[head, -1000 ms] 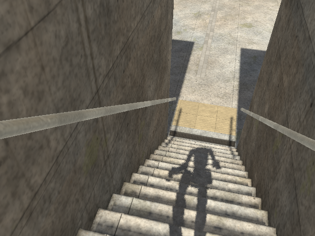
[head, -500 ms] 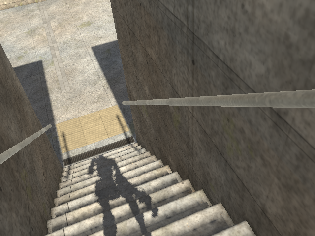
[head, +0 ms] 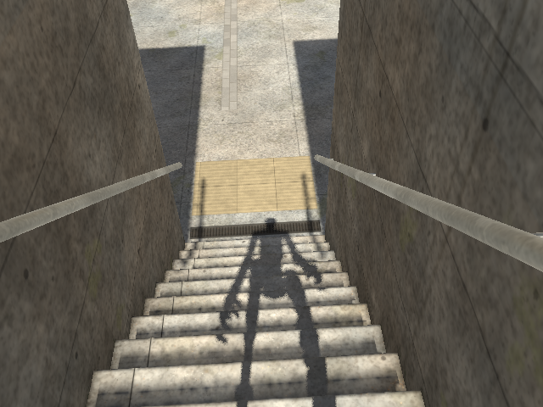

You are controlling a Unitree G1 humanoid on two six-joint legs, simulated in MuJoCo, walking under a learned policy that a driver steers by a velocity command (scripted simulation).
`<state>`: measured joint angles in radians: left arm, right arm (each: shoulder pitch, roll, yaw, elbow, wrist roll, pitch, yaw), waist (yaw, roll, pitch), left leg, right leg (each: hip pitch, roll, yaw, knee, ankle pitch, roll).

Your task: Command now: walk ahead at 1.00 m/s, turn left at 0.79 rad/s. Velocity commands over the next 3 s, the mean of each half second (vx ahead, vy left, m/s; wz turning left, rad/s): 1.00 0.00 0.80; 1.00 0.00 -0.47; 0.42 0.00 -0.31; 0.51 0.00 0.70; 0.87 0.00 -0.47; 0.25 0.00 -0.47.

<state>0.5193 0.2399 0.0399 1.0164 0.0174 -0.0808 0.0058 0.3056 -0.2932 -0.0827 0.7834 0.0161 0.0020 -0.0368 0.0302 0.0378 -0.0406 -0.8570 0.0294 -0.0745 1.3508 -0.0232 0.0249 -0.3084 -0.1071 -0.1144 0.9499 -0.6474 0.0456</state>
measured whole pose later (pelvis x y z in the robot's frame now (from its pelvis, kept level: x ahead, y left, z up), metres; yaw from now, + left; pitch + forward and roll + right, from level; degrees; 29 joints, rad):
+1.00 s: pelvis +0.67 +0.12 -0.57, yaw +6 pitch +1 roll +3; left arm 0.29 0.25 0.08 0.78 -0.04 -0.01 0.02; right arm 0.40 -0.22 -0.07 0.82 0.00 -0.09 0.03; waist -0.01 -0.02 -0.06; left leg -0.32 0.00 0.04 0.83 -0.54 -0.03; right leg -0.87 0.02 0.15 1.76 -0.37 -0.05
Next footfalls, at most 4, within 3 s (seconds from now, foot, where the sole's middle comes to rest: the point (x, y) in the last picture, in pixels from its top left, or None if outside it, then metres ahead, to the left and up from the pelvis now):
0.18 left None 0.17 0.09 -0.91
0.46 right None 0.46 -0.09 -1.11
0.86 left None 0.65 0.26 -1.30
1.22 right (292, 387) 0.92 0.03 -1.50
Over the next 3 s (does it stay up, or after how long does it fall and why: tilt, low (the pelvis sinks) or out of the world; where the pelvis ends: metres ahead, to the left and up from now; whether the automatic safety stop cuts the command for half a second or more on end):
stays up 1.75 0.26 -1.45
